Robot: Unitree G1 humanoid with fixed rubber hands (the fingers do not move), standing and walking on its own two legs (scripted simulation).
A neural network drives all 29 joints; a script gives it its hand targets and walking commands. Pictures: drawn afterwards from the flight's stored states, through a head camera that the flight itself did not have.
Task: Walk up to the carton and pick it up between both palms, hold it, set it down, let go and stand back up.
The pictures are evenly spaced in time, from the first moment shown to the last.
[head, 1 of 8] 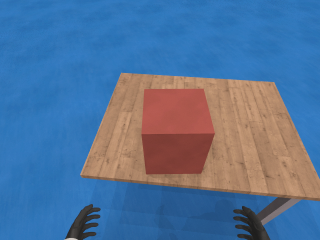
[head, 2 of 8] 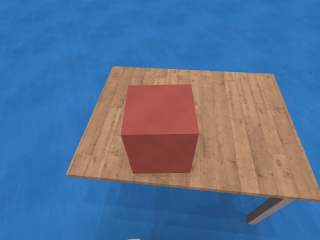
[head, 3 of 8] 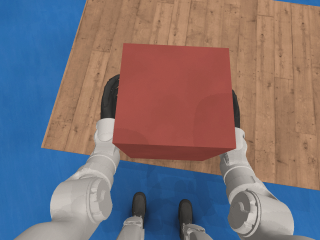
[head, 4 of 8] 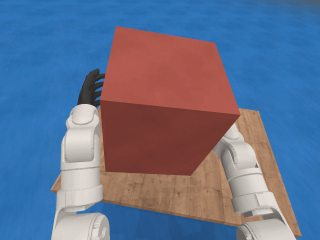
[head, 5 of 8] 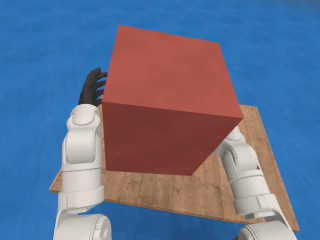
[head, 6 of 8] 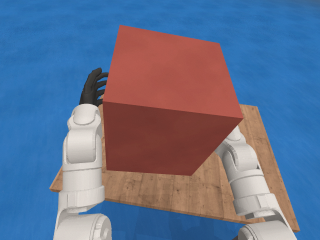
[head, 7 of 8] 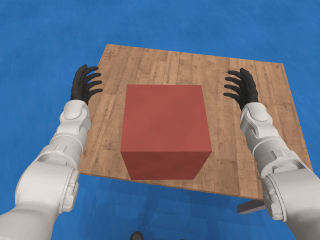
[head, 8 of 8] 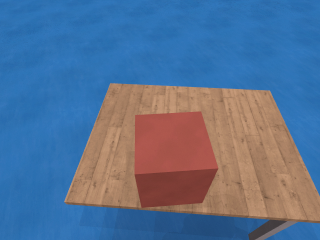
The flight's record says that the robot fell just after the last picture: no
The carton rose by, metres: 0.30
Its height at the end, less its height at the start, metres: +0.00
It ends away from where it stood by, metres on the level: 0.03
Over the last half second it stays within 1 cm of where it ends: yes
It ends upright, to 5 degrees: yes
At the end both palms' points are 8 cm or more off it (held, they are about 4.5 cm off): yes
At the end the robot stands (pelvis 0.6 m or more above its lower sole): yes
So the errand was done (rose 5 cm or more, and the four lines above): yes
